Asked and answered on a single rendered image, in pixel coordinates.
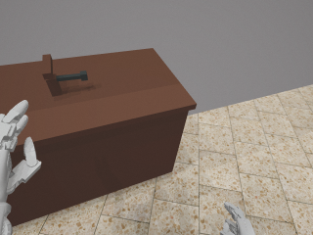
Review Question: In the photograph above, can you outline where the tap lever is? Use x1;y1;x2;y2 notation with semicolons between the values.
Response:
56;70;88;81

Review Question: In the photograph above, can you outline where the left robot forearm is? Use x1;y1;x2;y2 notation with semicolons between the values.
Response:
0;202;13;235

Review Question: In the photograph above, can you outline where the counter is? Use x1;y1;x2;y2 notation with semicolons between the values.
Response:
0;48;197;227

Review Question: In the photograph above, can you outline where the left robot hand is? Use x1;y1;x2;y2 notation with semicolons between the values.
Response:
0;100;41;203

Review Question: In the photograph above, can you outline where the right robot hand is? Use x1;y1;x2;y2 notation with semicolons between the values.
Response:
220;202;256;235

